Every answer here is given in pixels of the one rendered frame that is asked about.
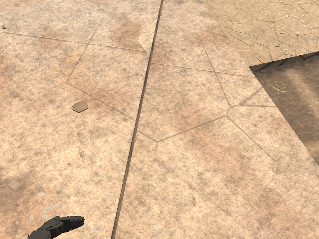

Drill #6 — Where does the robot left hand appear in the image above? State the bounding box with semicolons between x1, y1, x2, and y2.
28;216;85;239

